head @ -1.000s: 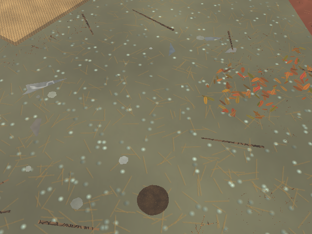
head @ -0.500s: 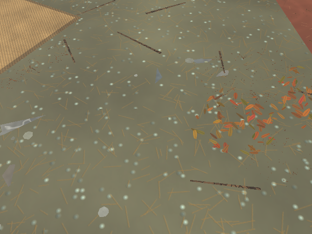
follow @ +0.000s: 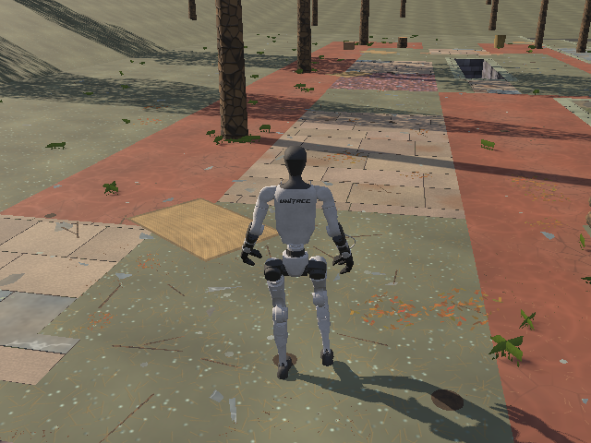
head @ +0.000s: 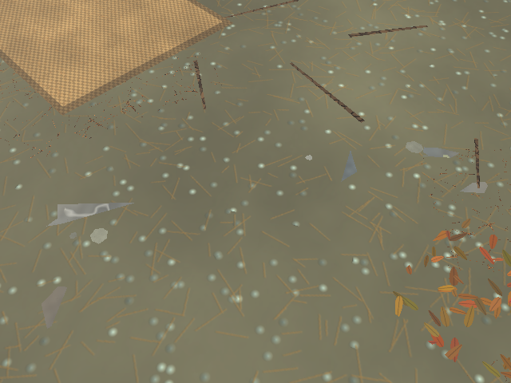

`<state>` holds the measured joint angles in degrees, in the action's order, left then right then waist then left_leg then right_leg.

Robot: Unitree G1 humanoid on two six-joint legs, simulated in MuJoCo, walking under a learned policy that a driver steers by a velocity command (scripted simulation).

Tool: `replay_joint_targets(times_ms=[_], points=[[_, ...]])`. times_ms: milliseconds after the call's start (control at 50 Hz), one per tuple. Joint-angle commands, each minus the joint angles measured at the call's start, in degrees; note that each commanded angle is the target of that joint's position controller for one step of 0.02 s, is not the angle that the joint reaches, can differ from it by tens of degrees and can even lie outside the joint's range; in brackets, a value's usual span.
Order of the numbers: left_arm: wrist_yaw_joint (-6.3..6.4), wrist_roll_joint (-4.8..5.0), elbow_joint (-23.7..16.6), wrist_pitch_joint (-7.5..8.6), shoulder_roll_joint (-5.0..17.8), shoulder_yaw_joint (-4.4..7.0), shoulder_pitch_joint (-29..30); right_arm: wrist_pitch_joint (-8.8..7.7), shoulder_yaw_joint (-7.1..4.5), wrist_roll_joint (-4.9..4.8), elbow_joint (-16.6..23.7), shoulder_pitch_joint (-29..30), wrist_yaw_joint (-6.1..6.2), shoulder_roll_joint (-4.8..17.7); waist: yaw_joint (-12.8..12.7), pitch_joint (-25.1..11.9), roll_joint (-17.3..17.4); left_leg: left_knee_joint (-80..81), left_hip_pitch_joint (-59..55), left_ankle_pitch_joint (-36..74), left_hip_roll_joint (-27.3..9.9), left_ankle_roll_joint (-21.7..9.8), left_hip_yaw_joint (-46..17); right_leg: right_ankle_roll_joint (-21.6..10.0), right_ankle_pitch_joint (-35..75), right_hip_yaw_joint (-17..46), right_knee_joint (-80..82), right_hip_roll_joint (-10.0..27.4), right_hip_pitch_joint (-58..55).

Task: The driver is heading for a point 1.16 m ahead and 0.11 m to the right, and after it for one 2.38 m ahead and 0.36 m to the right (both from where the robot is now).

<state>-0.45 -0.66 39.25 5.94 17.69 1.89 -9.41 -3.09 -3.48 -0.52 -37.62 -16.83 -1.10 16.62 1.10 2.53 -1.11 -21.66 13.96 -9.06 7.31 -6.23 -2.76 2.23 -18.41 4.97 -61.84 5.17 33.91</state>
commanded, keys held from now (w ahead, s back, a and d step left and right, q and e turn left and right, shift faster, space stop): w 0.76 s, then w+e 0.24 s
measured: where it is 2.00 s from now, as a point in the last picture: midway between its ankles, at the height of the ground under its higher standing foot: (293, 190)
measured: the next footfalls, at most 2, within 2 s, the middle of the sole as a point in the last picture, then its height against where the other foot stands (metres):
right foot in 0.24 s outside the picture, level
left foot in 0.80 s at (224, 331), level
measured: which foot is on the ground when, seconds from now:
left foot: down 0.00-0.26, up 0.28-0.78, down 0.80-1.00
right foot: up 0.00-0.22, down 0.24-0.80, up 0.82-1.00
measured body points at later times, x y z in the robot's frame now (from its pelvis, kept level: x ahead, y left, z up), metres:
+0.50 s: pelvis +0.28 -0.08 +0.01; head +0.30 -0.09 +0.45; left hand +0.30 +0.20 -0.11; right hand +0.46 -0.32 -0.10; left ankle +0.31 +0.09 -0.67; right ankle +0.28 -0.17 -0.74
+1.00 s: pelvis +0.54 +0.01 +0.00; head +0.56 +0.02 +0.45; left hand +0.63 +0.29 -0.12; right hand +0.66 -0.26 -0.10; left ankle +0.55 +0.10 -0.74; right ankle +0.55 -0.15 -0.66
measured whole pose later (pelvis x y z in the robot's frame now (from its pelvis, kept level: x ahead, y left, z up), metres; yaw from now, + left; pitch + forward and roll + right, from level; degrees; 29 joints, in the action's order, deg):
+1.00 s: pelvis +0.54 +0.01 +0.00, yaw +2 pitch +1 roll +1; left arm 0.1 1.7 45.7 2.4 18.1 3.3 -15.6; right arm -5.6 -3.3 0.7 -43.1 -14.8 -1.3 14.5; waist 0.6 1.6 -3.0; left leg -20.2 11.4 -9.7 2.1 -3.2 6.4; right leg 0.1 -16.3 3.9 -64.1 4.6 32.4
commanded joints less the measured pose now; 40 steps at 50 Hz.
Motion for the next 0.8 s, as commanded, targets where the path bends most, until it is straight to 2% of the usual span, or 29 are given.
replay_joint_targets(times_ms=[20,60,100,140,200,220,240,260,280,300,320,340,360,380,400,440,500,600,660,700,740,760,780,800], points=[[0.41,-0.39,-3.0,-0.38,3.3,0.53,-0.7,-0.89,-2.52,-0.21,3.9,3.0,1.31,9.2,-1.7,-2.5,3.2,8.8,2.7,16.7,-13.1,-10.6,-10.7,3.0,8.1,-2.7,11.0,-0.2,-0.9],[0.05,-0.23,-3.4,-0.1,2.1,-0.1,3.6,-0.56,-2.43,-0.45,2.8,1.3,1.65,9.1,0.9,-2.9,5.0,7.6,3.9,12.2,-10.8,-7.9,-7.5,3.0,18.9,-3.9,21.2,-1.9,-5.1],[-0.46,0.48,-3.9,0.4,2.5,0.0,6.8,-0.44,-2.31,-0.46,1.2,-2.0,1.49,9.1,3.2,-3.5,5.9,7.0,2.1,7.3,-12.1,-6.7,-9.0,2.5,25.0,-3.8,26.3,-3.2,-7.4],[-0.85,0.98,-4.6,0.84,4.0,0.55,8.4,-0.42,-2.25,-0.73,0.2,-3.3,1.29,9.1,3.7,-3.0,6.8,4.8,-1.7,4.2,-14.4,-6.1,-11.7,1.0,23.7,-2.5,29.6,-3.1,-6.7],[-1.12,1.08,-4.6,1.3,6.1,1.81,6.2,-0.22,-2.31,-0.47,-0.5,-2.8,1.2,9.2,1.4,-2.5,8.5,0.8,-6.2,4.5,-17.6,-4.4,-15.6,-2.3,17.2,-2.3,32.2,-3.2,-8.5],[-1.01,0.97,-3.8,1.4,6.7,2.39,2.8,-0.05,-2.15,-0.37,-0.5,-2.1,1.17,8.6,-0.7,-3.1,8.6,-2.3,-6.4,8.4,-16.6,-3.4,-15.2,-3.6,15.7,-3.5,33.7,-3.9,-12.6],[-0.72,0.54,-2.6,1.61,8.5,3.36,-3.1,-0.04,-1.48,-0.08,-0.2,-2.1,1.1,6.7,-3.6,-6.7,7.2,-10.6,-5.1,13.1,-13.5,-1.6,-12.7,-5.6,15.8,-2.9,33.9,-2.7,-21.0],[-0.45,-0.18,-2.1,1.64,12.0,4.16,-11.4,-0.11,-0.23,0.96,0.9,-4.5,1.17,3.6,-5.8,-15.4,-0.6,-27.6,2.4,2.9,-9.1,1.1,-8.6,-9.8,15.8,8.1,32.9,7.1,-35.6],[-1.05,-0.05,0.7,0.81,16.1,5.47,-15.9,-0.9,0.8,-0.9,1.2,-12.7,1.15,0.2,-3.0,-20.8,-19.8,-46.7,22.1,-23.0,-1.3,5.1,-3.6,-19.5,-0.4,36.2,41.6,17.3,-50.8],[-1.4,1.39,0.4,0.68,10.3,4.17,-16.3,-1.01,-0.23,-1.76,0.2,-9.4,1.34,6.0,-5.5,-16.9,-11.6,-52.9,29.7,-23.1,-4.1,5.0,-7.9,-18.3,-15.7,41.5,46.2,17.1,-49.4],[-1.13,1.29,0.0,0.44,7.6,3.3,-13.0,-0.98,-0.97,-1.74,1.6,-1.9,1.35,8.6,-6.4,-9.5,-6.0,-53.6,31.9,-17.8,-6.7,4.5,-6.5,-15.7,-14.3,32.7,46.5,15.1,-43.0],[-1.02,0.53,-0.5,0.14,6.7,2.77,-9.8,-0.99,-0.73,-0.72,2.6,1.8,1.5,7.9,-5.4,-6.1,-2.2,-51.5,30.4,-13.5,-9.1,4.4,-4.2,-14.6,-7.2,25.7,46.7,12.5,-36.4],[-1.01,0.24,-0.4,0.0,5.6,2.35,-8.0,-1.15,-0.73,0.12,3.2,3.4,1.44,7.0,-4.2,-3.5,-2.0,-47.9,29.3,-10.4,-10.8,4.5,-3.7,-14.8,-1.1,21.2,47.7,10.3,-31.7],[-0.86,-0.1,-0.4,0.13,4.6,1.95,-7.1,-1.12,-0.77,0.18,3.0,2.5,1.28,6.1,-2.7,-3.2,-3.8,-45.4,26.2,-8.2,-12.3,4.6,-3.5,-14.3,3.5,17.6,48.9,8.4,-28.8],[-0.81,0.03,-0.2,0.26,4.1,1.81,-6.9,-0.99,-0.65,-0.02,2.6,1.4,1.16,5.3,-2.1,-3.5,-5.1,-43.6,24.4,-7.2,-12.6,4.9,-2.8,-14.4,6.6,15.1,49.9,7.2,-27.8],[-0.66,0.64,0.9,0.54,4.7,1.97,-7.8,-0.69,-0.34,0.11,2.1,1.2,1.13,3.9,-1.7,-3.5,-4.8,-40.1,24.3,-6.3,-12.9,5.7,-1.6,-15.4,12.9,11.5,51.1,6.9,-26.9],[-0.24,0.99,2.3,0.17,6.5,2.48,-9.1,-0.87,0.29,0.46,3.3,6.0,1.14,2.5,-2.8,-2.0,-2.8,-30.5,26.5,-0.1,-13.5,7.0,-0.6,-15.7,18.7,7.6,52.9,6.9,-27.8],[0.09,1.64,5.1,-0.78,7.6,2.52,-12.6,-1.76,0.86,-0.09,4.7,14.6,0.13,1.1,-6.0,-0.2,-2.8,-15.2,23.0,11.8,-11.7,7.2,1.6,-13.7,21.1,2.0,52.8,5.2,-29.0],[0.18,1.82,6.8,-1.6,7.9,2.54,-15.2,-2.25,0.82,-0.59,6.1,19.0,-0.83,1.3,-7.2,1.1,-2.7,-10.9,22.6,12.0,-10.6,6.3,2.1,-13.5,21.9,2.5,51.4,7.0,-32.4],[0.4,1.93,7.6,-2.24,8.5,2.78,-15.7,-2.56,0.64,-0.67,7.0,20.4,-1.48,1.8,-6.7,1.5,-3.1,-8.7,22.6,8.8,-10.1,4.9,2.0,-12.9,24.6,3.0,49.6,8.6,-35.7],[0.72,1.97,7.9,-2.76,9.5,3.15,-14.9,-2.75,0.07,-0.5,6.7,18.2,-1.74,3.1,-4.5,-0.1,-3.8,-6.8,17.9,5.2,-8.8,3.2,2.8,-11.8,33.0,2.7,45.8,9.1,-37.7],[0.87,2.03,7.8,-2.98,10.1,3.31,-13.7,-2.77,-0.66,-0.26,5.5,13.9,-1.55,4.4,-1.6,-2.8,-4.1,-5.3,11.0,5.1,-7.2,1.9,4.3,-10.9,42.1,1.3,40.9,8.0,-37.4],[0.91,1.96,7.6,-3.1,9.2,2.93,-13.5,-2.73,-1.96,0.07,3.3,6.1,-1.0,6.8,2.2,-8.1,-3.1,-4.2,-1.8,7.2,-7.0,0.1,4.4,-9.5,46.1,-0.2,31.6,5.3,-33.6],[0.94,0.74,5.9,-2.82,6.6,1.75,-12.6,-2.55,-3.16,0.93,1.5,-4.7,-0.2,10.7,6.7,-16.7,1.6,-7.2,-20.3,9.9,-16.8,-3.6,-5.7,-7.5,32.1,-1.7,15.4,2.3,-21.6]])
Velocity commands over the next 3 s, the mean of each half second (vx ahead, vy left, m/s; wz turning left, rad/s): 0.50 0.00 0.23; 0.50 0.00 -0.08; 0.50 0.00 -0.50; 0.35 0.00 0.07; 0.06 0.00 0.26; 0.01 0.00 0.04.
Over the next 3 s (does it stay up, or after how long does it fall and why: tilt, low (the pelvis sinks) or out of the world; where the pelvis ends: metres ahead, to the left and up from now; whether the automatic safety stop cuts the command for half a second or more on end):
stays up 1.14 -0.14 -0.01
